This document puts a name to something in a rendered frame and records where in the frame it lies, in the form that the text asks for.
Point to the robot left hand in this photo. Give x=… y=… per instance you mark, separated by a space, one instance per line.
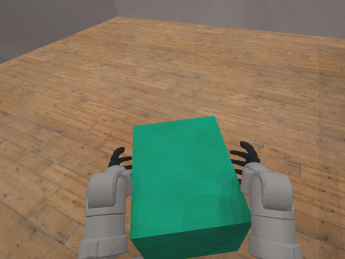
x=116 y=161

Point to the robot right forearm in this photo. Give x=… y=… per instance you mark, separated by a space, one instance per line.
x=271 y=200

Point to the robot left forearm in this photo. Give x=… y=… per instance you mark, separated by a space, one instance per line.
x=104 y=233

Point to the carton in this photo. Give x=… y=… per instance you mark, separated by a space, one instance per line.
x=186 y=200

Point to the robot right hand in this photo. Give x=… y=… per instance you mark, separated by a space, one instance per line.
x=250 y=157

